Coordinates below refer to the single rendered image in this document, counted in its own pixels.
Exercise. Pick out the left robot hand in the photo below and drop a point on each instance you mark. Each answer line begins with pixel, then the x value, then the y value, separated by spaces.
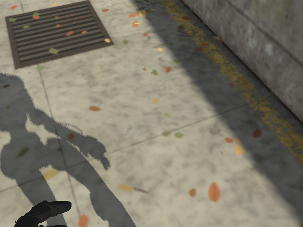
pixel 41 212

